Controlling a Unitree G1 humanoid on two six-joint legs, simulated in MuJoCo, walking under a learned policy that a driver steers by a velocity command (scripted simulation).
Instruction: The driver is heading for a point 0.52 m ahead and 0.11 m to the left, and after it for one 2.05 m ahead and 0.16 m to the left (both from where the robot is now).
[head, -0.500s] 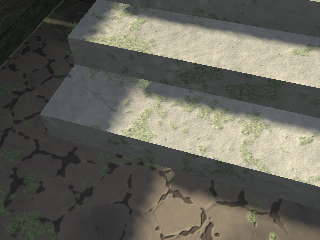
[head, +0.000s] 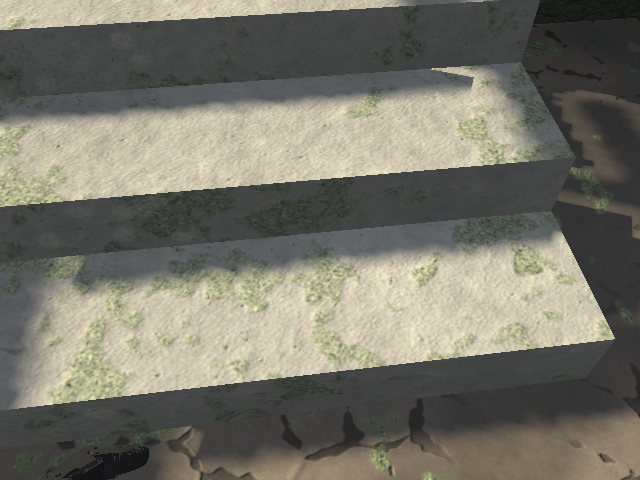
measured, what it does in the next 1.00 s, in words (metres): walks ahead, turning left: right foot, then left foot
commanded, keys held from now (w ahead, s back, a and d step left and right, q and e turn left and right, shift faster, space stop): w+e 0.08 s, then w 0.02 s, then w+q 0.88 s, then w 0.02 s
